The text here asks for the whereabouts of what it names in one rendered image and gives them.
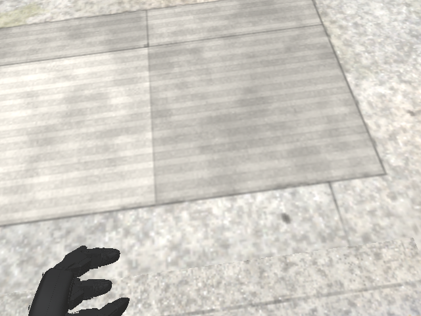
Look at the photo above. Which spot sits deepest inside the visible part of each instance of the robot left hand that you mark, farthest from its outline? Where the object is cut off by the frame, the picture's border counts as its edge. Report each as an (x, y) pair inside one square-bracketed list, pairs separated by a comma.
[(60, 290)]

